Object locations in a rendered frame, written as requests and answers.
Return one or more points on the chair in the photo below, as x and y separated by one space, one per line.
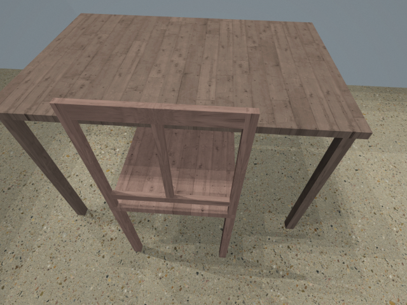
168 171

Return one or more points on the table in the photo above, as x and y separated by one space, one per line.
282 68

